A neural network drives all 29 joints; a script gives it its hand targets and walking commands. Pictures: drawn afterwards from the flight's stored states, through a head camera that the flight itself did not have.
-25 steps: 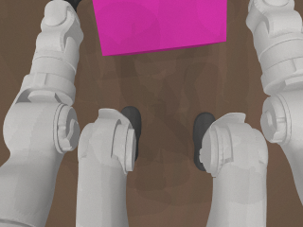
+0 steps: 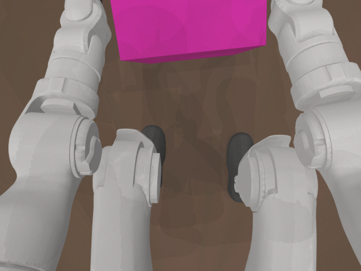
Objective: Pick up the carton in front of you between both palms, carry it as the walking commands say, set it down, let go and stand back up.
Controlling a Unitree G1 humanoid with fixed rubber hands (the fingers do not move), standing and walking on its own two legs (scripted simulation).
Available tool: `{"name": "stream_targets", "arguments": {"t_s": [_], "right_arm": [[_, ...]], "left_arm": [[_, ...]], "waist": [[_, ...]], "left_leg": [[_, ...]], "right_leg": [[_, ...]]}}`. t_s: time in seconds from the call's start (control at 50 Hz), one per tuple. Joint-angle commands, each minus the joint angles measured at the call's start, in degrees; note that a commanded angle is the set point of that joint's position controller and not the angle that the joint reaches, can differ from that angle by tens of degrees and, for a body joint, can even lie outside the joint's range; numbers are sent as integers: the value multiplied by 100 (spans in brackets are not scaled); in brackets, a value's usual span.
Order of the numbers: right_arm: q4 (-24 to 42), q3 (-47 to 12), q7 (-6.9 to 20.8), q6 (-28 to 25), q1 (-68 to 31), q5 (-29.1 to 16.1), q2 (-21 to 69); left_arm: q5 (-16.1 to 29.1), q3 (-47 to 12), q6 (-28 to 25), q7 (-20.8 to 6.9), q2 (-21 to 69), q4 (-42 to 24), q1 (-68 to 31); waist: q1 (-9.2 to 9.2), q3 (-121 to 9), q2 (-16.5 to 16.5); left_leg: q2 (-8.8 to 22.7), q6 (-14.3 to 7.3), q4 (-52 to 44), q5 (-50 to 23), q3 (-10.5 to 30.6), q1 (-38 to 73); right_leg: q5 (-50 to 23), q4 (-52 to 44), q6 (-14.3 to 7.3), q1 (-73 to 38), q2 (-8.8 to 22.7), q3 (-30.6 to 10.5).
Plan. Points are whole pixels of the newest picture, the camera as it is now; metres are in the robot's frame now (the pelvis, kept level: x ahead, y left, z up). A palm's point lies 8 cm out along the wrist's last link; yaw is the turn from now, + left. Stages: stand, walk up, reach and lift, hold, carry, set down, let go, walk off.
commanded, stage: reach and lift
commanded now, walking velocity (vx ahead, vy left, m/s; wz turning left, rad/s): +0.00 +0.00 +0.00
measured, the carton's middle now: out of the picture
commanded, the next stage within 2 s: none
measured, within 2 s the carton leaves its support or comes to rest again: leaves its support in 0.26 s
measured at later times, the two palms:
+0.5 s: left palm out of the picture +0.52 +0.19 -0.07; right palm out of the picture +0.54 -0.11 -0.07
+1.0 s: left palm out of the picture +0.48 +0.18 +0.09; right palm out of the picture +0.50 -0.12 +0.09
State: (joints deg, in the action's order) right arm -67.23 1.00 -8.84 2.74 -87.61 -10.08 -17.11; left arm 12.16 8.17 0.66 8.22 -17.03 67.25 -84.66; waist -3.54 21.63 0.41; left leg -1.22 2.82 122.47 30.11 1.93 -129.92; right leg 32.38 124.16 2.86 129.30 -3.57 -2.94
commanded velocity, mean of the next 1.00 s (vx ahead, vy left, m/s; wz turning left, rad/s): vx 0.00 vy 0.00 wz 0.00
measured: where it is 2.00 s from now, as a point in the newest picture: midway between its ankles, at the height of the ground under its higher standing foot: (195, 174)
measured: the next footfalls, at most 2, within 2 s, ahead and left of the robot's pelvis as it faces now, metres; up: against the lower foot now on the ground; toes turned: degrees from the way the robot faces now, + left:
none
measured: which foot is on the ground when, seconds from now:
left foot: down 0.00-1.00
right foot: down 0.00-1.00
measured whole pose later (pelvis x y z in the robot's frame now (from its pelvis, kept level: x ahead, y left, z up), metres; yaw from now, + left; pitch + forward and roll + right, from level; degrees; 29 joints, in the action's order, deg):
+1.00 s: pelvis +0.01 +0.00 +0.14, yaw +0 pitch +42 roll +0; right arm -38.0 24.2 -3.3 21.5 -55.4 11.3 1.5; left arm -11.0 26.5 22.1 3.2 0.0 37.0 -54.6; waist -1.8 -11.2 1.2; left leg -5.4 4.1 95.2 26.8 5.7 -110.4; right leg 29.0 96.3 3.7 109.3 -6.9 -5.3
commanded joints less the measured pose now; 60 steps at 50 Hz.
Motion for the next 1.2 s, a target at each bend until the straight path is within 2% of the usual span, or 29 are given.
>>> {"name": "stream_targets", "arguments": {"t_s": [0.0,0.02,0.06,0.14,0.2,0.28,0.32,0.36,0.4,0.5,0.56,0.64,0.76,0.92,1.04,1.18], "right_arm": [[752,-633,893,45,-2608,218,3284],[771,-607,1114,123,-2695,350,3956],[885,-413,1427,280,-2657,552,4787],[1242,-382,1694,469,-2547,552,5591],[1778,-743,1679,516,-2683,230,6010],[2952,-1401,1504,600,-3056,-140,6437],[3357,-1577,1435,752,-2929,-71,6775],[3538,-1595,1412,915,-2666,56,6982],[3383,-1433,1462,1100,-2293,282,7167],[2212,-382,1686,1444,-1482,1130,7303],[1964,111,1762,1504,-1442,1473,7214],[1934,335,1814,1521,-1551,1620,7234],[2126,145,1875,1632,-1411,1577,7506],[2736,-640,1973,1775,-769,1225,7996],[2966,-1057,1943,1759,-138,1063,8193],[2887,-1076,1901,1666,680,1160,8290]], "left_arm": [[-192,-829,114,-960,3102,-870,-2809],[-298,-888,231,-1190,3778,-939,-3033],[-436,-852,423,-1548,4561,-1184,-3117],[-400,-968,661,-1882,5254,-1722,-3099],[-160,-1333,751,-1912,5577,-2304,-3179],[139,-1783,939,-1809,6155,-3113,-3092],[107,-1908,1099,-1776,6433,-3382,-2957],[-32,-1969,1256,-1737,6618,-3582,-2715],[-242,-1902,1436,-1752,6823,-3516,-2409],[-1074,-1045,1794,-1929,7099,-2395,-1751],[-1482,-599,1856,-1981,7094,-2145,-1687],[-1676,-393,1874,-2021,7115,-2134,-1764],[-1639,-620,1983,-2066,7418,-2286,-1619],[-1336,-1330,2123,-2106,7931,-2785,-950],[-1219,-1675,2092,-2071,8080,-2925,-291],[-1313,-1715,1990,-2031,8197,-2822,512]], "waist": [[-113,-6548,348],[-121,-6416,369],[-126,-6294,396],[-169,-6612,374],[-256,-7715,378],[-279,-9920,381],[-243,-10678,352],[-231,-10882,274],[-183,-10447,213],[-30,-8177,133],[-21,-7873,109],[-27,-8082,94],[15,-8745,36],[48,-9301,3],[73,-8941,59],[122,-8159,44]], "left_leg": [[-347,-35,-716,-1418,-498,3181],[-403,-66,-663,-1338,-525,3129],[-475,-122,-615,-1287,-601,2944],[-508,-131,-541,-1746,-678,2957],[-514,-101,-473,-2355,-750,3460],[-572,-47,-505,-3228,-810,4495],[-640,-1,-607,-3229,-855,4597],[-699,24,-830,-3021,-867,4719],[-736,36,-1130,-2521,-878,4508],[-738,-73,-1892,-959,-836,3497],[-757,-114,-2267,-682,-815,3465],[-771,-130,-2628,-622,-784,3776],[-790,-96,-3095,-708,-805,4520],[-823,-48,-3621,-1359,-757,5590],[-844,-36,-4091,-1564,-628,6122],[-843,-62,-4817,-1495,-458,6759]], "right_leg": [[-1287,-850,-129,-3101,-291,454],[-1208,-818,-151,-2978,-329,511],[-1136,-789,-197,-2735,-407,625],[-1557,-678,-226,-2673,-463,693],[-2087,-572,-219,-3132,-502,721],[-2860,-622,-164,-4181,-559,787],[-2983,-749,-129,-4561,-611,800],[-2771,-941,-102,-4545,-664,828],[-2288,-1227,-100,-4225,-693,858],[-805,-2018,-170,-3031,-701,891],[-546,-2390,-192,-2982,-717,846],[-492,-2768,-201,-3233,-720,794],[-575,-3248,-179,-3899,-723,810],[-1195,-3787,-109,-4880,-734,785],[-1430,-4289,-67,-5527,-739,658],[-1403,-5039,-73,-6214,-712,481]]}}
